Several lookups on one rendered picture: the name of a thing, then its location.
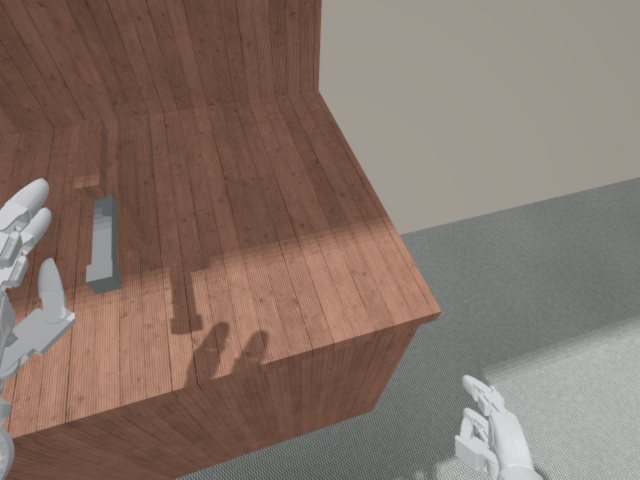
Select robot left hand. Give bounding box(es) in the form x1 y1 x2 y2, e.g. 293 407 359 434
0 178 75 395

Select tap lever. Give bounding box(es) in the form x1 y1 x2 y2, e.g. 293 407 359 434
86 194 121 295

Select robot right hand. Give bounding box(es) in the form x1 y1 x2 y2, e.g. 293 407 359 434
455 375 535 480

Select counter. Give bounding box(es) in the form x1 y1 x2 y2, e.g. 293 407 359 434
0 0 442 480

